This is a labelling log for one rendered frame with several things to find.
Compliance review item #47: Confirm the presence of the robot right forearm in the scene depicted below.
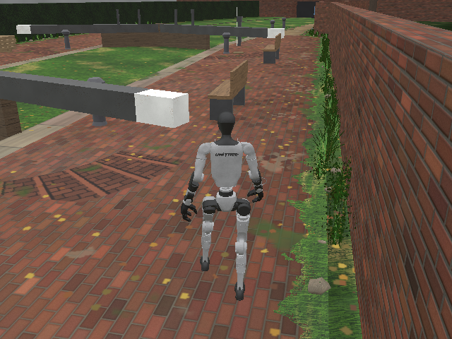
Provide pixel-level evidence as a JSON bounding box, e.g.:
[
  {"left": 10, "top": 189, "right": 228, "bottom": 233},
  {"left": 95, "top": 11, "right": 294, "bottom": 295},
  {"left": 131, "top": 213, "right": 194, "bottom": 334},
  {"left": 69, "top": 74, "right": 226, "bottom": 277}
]
[{"left": 252, "top": 169, "right": 263, "bottom": 193}]

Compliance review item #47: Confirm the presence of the robot right upper arm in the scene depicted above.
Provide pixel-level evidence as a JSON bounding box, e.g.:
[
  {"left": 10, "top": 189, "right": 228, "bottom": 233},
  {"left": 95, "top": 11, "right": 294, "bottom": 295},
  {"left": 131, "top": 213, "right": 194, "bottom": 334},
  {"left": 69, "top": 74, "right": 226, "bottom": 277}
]
[{"left": 241, "top": 142, "right": 260, "bottom": 179}]

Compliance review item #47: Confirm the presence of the robot left foot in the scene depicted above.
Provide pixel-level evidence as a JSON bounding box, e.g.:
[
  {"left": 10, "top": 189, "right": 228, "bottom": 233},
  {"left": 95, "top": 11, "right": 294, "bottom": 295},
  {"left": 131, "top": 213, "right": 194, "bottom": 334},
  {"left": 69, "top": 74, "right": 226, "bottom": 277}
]
[{"left": 200, "top": 257, "right": 210, "bottom": 271}]

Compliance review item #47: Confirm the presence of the robot left forearm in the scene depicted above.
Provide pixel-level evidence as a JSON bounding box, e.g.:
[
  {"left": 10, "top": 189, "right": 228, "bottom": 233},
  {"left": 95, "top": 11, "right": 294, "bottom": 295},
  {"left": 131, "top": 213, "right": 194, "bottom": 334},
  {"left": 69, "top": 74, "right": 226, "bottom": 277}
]
[{"left": 183, "top": 172, "right": 199, "bottom": 206}]

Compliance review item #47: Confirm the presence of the robot right hand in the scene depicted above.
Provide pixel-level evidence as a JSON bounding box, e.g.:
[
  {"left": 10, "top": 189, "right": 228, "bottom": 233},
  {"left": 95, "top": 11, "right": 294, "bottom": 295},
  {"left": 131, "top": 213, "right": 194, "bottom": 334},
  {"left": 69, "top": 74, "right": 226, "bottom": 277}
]
[{"left": 247, "top": 189, "right": 263, "bottom": 203}]

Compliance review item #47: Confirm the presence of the robot torso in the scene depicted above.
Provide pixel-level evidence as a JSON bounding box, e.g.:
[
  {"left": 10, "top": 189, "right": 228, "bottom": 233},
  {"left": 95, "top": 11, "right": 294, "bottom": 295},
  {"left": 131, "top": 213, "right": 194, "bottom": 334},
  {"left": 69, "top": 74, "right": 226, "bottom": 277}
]
[{"left": 210, "top": 139, "right": 243, "bottom": 212}]

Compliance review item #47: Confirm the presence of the robot left upper arm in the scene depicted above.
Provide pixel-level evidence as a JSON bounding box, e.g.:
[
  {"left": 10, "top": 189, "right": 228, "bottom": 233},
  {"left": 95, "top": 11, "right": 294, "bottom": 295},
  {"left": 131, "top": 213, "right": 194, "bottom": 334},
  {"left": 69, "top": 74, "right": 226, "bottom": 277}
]
[{"left": 193, "top": 142, "right": 212, "bottom": 183}]

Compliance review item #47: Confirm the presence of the robot left hand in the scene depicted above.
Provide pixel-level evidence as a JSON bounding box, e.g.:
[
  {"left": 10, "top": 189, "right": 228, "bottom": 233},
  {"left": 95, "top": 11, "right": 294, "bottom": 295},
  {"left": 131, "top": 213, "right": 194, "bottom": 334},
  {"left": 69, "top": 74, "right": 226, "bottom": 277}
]
[{"left": 181, "top": 203, "right": 197, "bottom": 222}]

